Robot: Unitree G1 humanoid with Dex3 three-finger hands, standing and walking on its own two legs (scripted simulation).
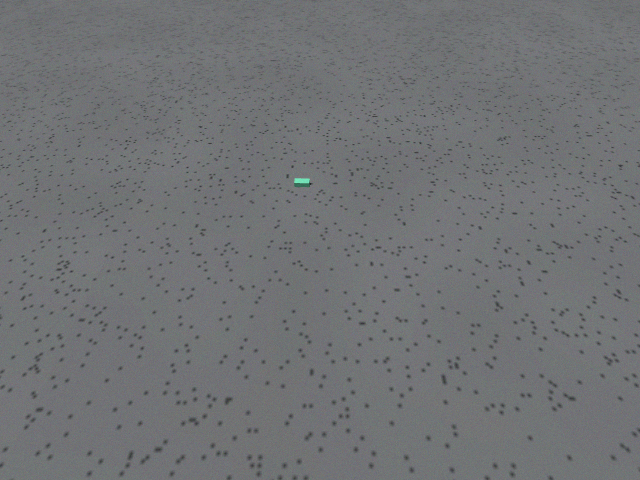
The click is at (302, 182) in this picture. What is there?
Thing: small brick
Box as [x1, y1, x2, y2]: [294, 178, 309, 186]
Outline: 294,180 294,186 309,186 309,178 295,178
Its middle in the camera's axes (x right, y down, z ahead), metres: -0.09 -0.28 +1.91
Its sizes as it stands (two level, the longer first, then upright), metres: 0.075 0.036 0.025
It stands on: the floor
